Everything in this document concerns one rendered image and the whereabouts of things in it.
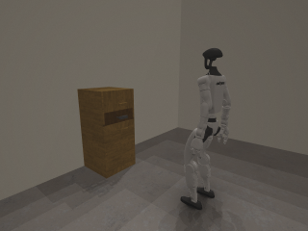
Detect right robot hand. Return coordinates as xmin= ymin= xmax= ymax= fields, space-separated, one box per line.
xmin=218 ymin=126 xmax=229 ymax=144

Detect robot right forearm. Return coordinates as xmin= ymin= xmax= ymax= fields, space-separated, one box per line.
xmin=220 ymin=103 xmax=231 ymax=127

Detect robot left forearm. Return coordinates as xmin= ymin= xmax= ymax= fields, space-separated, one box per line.
xmin=195 ymin=102 xmax=210 ymax=139

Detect right robot upper arm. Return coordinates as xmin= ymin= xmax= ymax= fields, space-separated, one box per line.
xmin=222 ymin=75 xmax=231 ymax=107

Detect left robot upper arm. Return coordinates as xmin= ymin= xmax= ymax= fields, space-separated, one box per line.
xmin=197 ymin=75 xmax=213 ymax=112

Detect drawer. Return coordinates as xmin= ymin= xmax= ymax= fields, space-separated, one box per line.
xmin=104 ymin=108 xmax=133 ymax=126

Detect robot left shin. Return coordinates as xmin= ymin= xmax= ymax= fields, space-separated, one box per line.
xmin=184 ymin=164 xmax=198 ymax=203

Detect left robot hand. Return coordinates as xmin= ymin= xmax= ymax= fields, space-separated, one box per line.
xmin=190 ymin=137 xmax=203 ymax=159

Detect cabinet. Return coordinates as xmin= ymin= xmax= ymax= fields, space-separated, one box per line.
xmin=77 ymin=87 xmax=136 ymax=178

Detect robot torso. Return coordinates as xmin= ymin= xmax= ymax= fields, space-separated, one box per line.
xmin=199 ymin=72 xmax=224 ymax=136

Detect handle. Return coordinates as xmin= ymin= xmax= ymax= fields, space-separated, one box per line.
xmin=119 ymin=127 xmax=129 ymax=133
xmin=118 ymin=102 xmax=128 ymax=107
xmin=116 ymin=115 xmax=128 ymax=119

